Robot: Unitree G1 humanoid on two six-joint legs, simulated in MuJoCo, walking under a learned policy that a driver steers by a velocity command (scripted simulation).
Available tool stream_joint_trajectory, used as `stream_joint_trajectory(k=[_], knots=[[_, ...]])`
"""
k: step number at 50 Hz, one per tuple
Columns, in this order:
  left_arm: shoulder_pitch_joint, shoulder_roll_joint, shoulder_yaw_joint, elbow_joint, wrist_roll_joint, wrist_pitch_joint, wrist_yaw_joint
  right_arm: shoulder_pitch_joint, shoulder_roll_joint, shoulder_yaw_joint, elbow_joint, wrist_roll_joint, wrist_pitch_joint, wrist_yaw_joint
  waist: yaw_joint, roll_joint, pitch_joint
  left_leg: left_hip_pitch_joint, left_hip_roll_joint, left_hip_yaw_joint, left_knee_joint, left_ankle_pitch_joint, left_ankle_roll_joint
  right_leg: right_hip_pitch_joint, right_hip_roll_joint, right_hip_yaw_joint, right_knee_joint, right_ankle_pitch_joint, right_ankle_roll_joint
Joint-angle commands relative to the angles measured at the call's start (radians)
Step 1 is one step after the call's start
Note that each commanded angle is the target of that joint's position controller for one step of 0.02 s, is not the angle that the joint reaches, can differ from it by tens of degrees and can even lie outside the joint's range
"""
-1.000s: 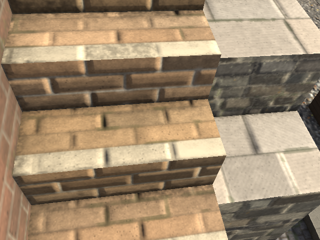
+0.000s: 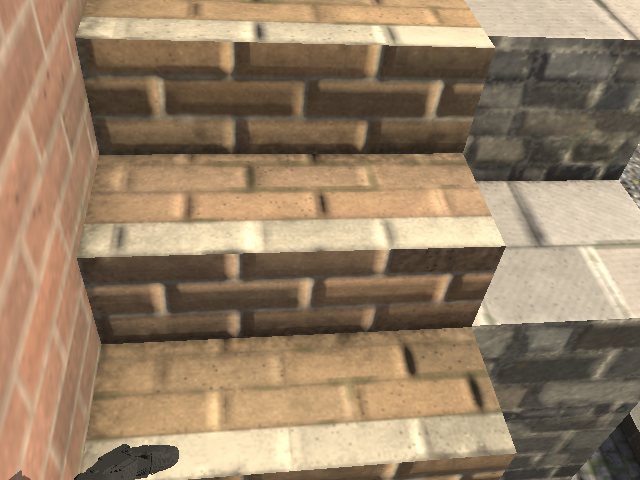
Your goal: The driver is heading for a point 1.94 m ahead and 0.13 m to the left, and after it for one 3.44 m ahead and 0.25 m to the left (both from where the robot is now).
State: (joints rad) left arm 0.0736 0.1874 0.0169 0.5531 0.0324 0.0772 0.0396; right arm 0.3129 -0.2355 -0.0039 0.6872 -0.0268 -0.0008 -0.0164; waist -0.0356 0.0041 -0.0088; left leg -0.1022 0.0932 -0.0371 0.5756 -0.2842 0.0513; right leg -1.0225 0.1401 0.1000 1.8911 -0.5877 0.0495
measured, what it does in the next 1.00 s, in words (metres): goes down, backwards: right foot, then right foot 0.21 m lower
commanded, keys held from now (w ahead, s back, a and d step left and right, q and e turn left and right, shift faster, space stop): no key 0.32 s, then w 0.68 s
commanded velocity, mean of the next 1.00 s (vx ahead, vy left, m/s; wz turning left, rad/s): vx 0.23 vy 0.00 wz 0.00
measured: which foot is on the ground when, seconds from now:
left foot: down 0.00-0.56, up 0.58-1.00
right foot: up 0.00-0.16, down 0.18-0.28, up 0.30-0.58, down 0.60-1.00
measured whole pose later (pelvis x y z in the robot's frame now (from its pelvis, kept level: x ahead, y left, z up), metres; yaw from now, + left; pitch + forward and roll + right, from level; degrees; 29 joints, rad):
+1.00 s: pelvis -0.11 -0.08 -0.20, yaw +0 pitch +2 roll +2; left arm 0.54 0.18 0.05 0.95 0.06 -0.14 0.02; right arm -0.04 -0.15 -0.01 0.55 0.01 0.03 -0.04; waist 0.08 0.01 -0.01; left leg -1.17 0.05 0.05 2.16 -0.49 0.12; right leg -0.01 -0.09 -0.03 0.27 -0.31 0.03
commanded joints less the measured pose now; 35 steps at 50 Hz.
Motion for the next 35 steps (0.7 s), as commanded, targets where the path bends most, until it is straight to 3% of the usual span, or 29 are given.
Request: stream_joint_trajectory(k=[1, 2, 3, 4, 5, 6, 7, 8, 9, 10, 11, 12, 13, 14, 17, 19, 21, 22, 23, 25, 26, 27, 29, 30, 31, 32, 33, 34, 35], knots=[[0.098, 0.202, -0.009, -0.157, -0.151, -0.065, -0.005, -0.128, -0.127, 0.068, -0.109, -0.196, -0.031, 0.154, 0.108, 0.207, 0.054, -0.176, 0.135, -0.069, -0.018, 0.823, 0.236, -0.316, 0.057, 0.135, 0.387, 0.286, 0.105], [0.377, 0.200, 0.019, -0.016, -0.079, -0.124, -0.047, -0.229, -0.254, -0.040, -0.120, -0.191, -0.046, 0.160, 0.192, 0.238, 0.009, -0.281, 0.298, -0.228, -0.044, 0.552, 0.273, -0.043, -0.094, 0.196, 0.397, 0.445, 0.093], [0.312, 0.228, 0.036, 0.032, -0.079, -0.139, -0.063, -0.360, -0.257, -0.023, -0.189, -0.148, -0.060, 0.183, 0.176, 0.092, 0.107, -0.470, 0.314, -0.367, -0.075, 0.235, 0.335, 0.004, -0.114, 0.236, 0.473, 0.535, 0.097], [0.207, 0.245, 0.058, 0.112, -0.120, -0.122, -0.073, -0.442, -0.074, 0.053, -0.221, -0.081, -0.077, 0.180, 0.129, -0.081, 0.123, -0.508, 0.165, -0.185, -0.053, 0.024, 0.224, 0.122, -0.089, 0.270, 0.283, 0.670, 0.109], [0.304, 0.242, 0.070, 0.166, -0.065, -0.124, -0.062, -0.501, 0.022, 0.092, -0.254, -0.041, -0.086, 0.179, 0.190, 0.022, 0.160, -0.616, 0.156, -0.176, 0.047, -0.030, 0.189, 0.313, -0.157, 0.261, 0.025, 0.759, 0.125], [0.279, 0.224, 0.076, 0.180, -0.021, -0.123, -0.062, -0.373, 0.065, 0.094, -0.198, 0.012, -0.094, 0.159, 0.149, -0.033, 0.142, -0.433, 0.109, -0.175, 0.039, -0.191, 0.138, 0.252, -0.186, 0.224, -0.377, 0.693, 0.136], [0.174, 0.177, 0.062, 0.161, 0.023, -0.111, -0.091, -0.233, 0.026, 0.071, -0.162, 0.064, -0.095, 0.119, 0.064, 0.035, 0.178, -0.300, 0.060, -0.193, 0.049, -0.396, 0.077, 0.177, -0.201, 0.115, -0.705, 0.556, 0.123], [0.181, 0.161, 0.041, 0.176, 0.002, -0.094, -0.104, -0.028, -0.031, 0.054, -0.090, 0.031, -0.085, 0.097, -0.044, 0.118, 0.185, -0.147, 0.118, -0.318, 0.087, -0.423, 0.131, 0.038, -0.209, 0.209, -0.690, 0.555, 0.109], [0.068, 0.148, 0.017, 0.123, 0.021, -0.082, -0.106, 0.058, -0.056, 0.035, -0.047, 0.050, -0.084, 0.087, -0.080, 0.104, 0.159, 0.062, 0.120, -0.340, 0.008, -0.397, 0.131, -0.063, -0.236, 0.089, -0.986, 0.314, 0.127], [0.002, 0.132, 0.026, 0.015, -0.008, -0.017, -0.068, 0.126, -0.122, -0.040, -0.081, 0.034, 0.029, -0.060, -0.108, 0.120, 0.051, 0.049, 0.214, -0.427, -0.045, -0.067, 0.102, 0.255, -0.118, -0.160, -1.298, -0.302, 0.071], [-0.054, 0.182, 0.057, 0.013, -0.010, -0.015, -0.062, 0.084, -0.179, -0.052, -0.076, 0.006, 0.042, -0.100, -0.073, 0.056, 0.078, 0.154, 0.181, -0.427, 0.187, 0.347, 0.111, 0.100, -0.121, -0.065, -1.116, 0.129, 0.057], [-0.053, 0.173, 0.046, 0.040, -0.007, 0.004, -0.052, 0.193, -0.149, -0.064, -0.052, 0.030, 0.066, -0.126, -0.173, 0.070, 0.026, 0.040, 0.179, -0.440, 0.245, 0.422, 0.090, 0.251, -0.111, -0.070, -1.089, 0.245, 0.049], [-0.052, 0.163, 0.053, 0.077, -0.018, 0.018, -0.049, 0.183, -0.116, -0.057, -0.032, 0.028, 0.076, -0.126, -0.164, 0.111, 0.006, -0.120, 0.159, -0.439, 0.206, 0.196, 0.110, 0.368, -0.130, -0.017, -1.006, 0.335, 0.026], [-0.112, 0.170, 0.055, 0.055, 0.005, 0.019, -0.044, 0.209, -0.099, -0.057, -0.019, 0.025, 0.055, -0.111, -0.219, 0.126, 0.021, -0.114, 0.128, -0.389, 0.208, 0.183, 0.124, 0.320, -0.092, 0.005, -0.833, 0.306, 0.027], [0.147, 0.067, 0.023, 0.120, 0.010, 0.036, -0.045, -0.233, 0.004, -0.019, -0.121, 0.065, 0.019, -0.082, 0.077, 0.217, -0.052, -0.525, 0.101, -0.398, 0.226, -0.263, 0.136, 0.389, -0.042, 0.140, -0.274, 0.439, 0.049], [0.198, 0.057, 0.005, 0.106, 0.028, 0.048, -0.048, -0.323, 0.066, 0.001, -0.150, 0.079, -0.016, -0.067, 0.138, 0.210, -0.069, -0.572, 0.059, -0.321, 0.244, -0.252, 0.150, 0.368, -0.032, 0.118, -0.156, 0.428, 0.041], [0.210, 0.090, 0.007, 0.080, 0.025, 0.049, -0.048, -0.360, 0.015, -0.013, -0.178, 0.054, -0.046, -0.077, 0.159, 0.161, -0.062, -0.607, 0.087, -0.328, 0.271, -0.325, 0.165, 0.368, -0.072, 0.070, -0.205, 0.330, 0.020], [0.282, 0.153, 0.022, 0.099, 0.030, 0.047, -0.044, -0.395, 0.016, -0.009, -0.194, 0.046, -0.066, -0.076, 0.193, 0.126, -0.110, -0.665, -0.007, -0.195, 0.413, -0.233, 0.129, 0.537, -0.054, -0.053, -0.288, 0.481, 0.015], [0.303, 0.165, 0.028, 0.103, 0.001, 0.046, -0.041, -0.410, -0.002, -0.011, -0.212, 0.023, -0.068, -0.089, 0.202, 0.153, -0.097, -0.731, 0.008, -0.190, 0.400, -0.292, 0.104, 0.604, -0.084, -0.051, -0.483, 0.393, -0.014], [0.151, 0.148, 0.019, 0.086, -0.005, 0.032, -0.039, -0.352, -0.005, -0.022, -0.237, 0.003, -0.050, -0.101, 0.102, 0.106, -0.038, -0.662, 0.050, -0.205, 0.439, -0.236, 0.103, 0.666, -0.199, -0.113, -1.061, 0.387, -0.091], [0.188, 0.111, 0.014, 0.093, 0.011, 0.023, -0.027, -0.328, -0.024, -0.042, -0.240, 0.015, -0.031, -0.130, 0.082, 0.167, -0.017, -0.647, 0.054, -0.209, 0.482, -0.190, 0.112, 0.733, -0.243, -0.144, -1.319, 0.459, -0.120], [0.299, 0.059, 0.004, 0.156, -0.013, -0.004, -0.020, -0.285, 0.001, -0.049, -0.227, 0.013, -0.012, -0.158, 0.078, 0.124, -0.047, -0.672, -0.001, -0.143, 0.650, -0.168, 0.111, 0.900, -0.270, -0.159, -1.562, 0.694, -0.146], [0.244, -0.086, -0.041, 0.232, -0.011, -0.048, -0.058, -0.036, 0.064, -0.051, -0.163, -0.015, 0.052, -0.152, -0.028, -0.190, 0.065, -0.646, -0.212, 0.041, 1.225, -0.334, 0.104, 0.815, -0.226, -0.163, -1.850, 0.754, -0.155], [0.201, -0.099, -0.068, 0.212, 0.015, -0.071, -0.079, -0.030, 0.154, -0.037, -0.183, 0.019, 0.073, -0.115, -0.088, -0.170, 0.078, -0.790, -0.267, -0.041, 1.546, -0.318, 0.099, 0.782, -0.205, -0.117, -1.590, 0.876, -0.044], [0.309, 0.093, -0.030, 0.229, 0.044, -0.088, -0.099, -0.029, 0.197, -0.033, -0.202, 0.097, 0.051, -0.095, -0.118, -0.305, 0.012, -1.125, -0.270, -0.036, 1.744, -0.372, 0.009, 1.040, -0.324, -0.004, -1.180, 1.787, 0.042], [0.411, 0.264, 0.037, 0.206, 0.028, -0.108, -0.104, -0.047, 0.175, -0.037, -0.202, 0.090, 0.004, -0.092, -0.040, -0.287, -0.132, -1.137, -0.246, -0.051, 1.879, -0.191, -0.045, 1.096, -0.447, 0.062, -1.214, 1.604, -0.027], [0.318, 0.396, 0.107, 0.163, 0.023, -0.127, -0.088, -0.246, 0.129, -0.035, -0.251, 0.056, -0.009, -0.097, 0.029, -0.381, -0.128, -1.243, -0.156, -0.081, 1.888, -0.064, -0.069, 0.979, -0.593, 0.319, -1.485, 0.598, -0.211], [0.180, 0.246, 0.073, 0.121, 0.020, -0.149, -0.067, -0.471, 0.074, -0.039, -0.273, 0.019, -0.017, -0.089, 0.086, -0.246, 0.072, -1.355, -0.143, -0.088, 1.998, 0.046, -0.069, 0.883, -0.547, 0.345, -1.614, 0.283, -0.244], [0.197, 0.173, 0.051, 0.145, 0.008, -0.180, -0.040, -0.497, 0.050, -0.039, -0.230, -0.003, -0.022, -0.059, 0.095, -0.133, 0.055, -1.365, -0.146, -0.105, 2.005, 0.099, -0.036, 0.947, -0.533, 0.407, -1.648, 0.161, -0.276]])
Velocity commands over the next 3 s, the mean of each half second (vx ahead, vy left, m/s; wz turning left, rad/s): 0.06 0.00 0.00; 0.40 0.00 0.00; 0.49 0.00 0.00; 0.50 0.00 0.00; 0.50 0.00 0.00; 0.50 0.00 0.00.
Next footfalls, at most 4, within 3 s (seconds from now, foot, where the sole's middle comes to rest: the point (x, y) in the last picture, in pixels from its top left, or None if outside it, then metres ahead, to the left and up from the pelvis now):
0.18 right None -0.09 -0.18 -0.78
0.60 right None -0.17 -0.22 -0.99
1.08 left None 0.03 0.07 -0.78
1.58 right None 0.29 -0.23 -0.58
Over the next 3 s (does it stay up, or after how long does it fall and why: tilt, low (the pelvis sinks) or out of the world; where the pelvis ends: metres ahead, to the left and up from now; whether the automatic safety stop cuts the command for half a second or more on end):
stays up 0.64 -0.04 0.45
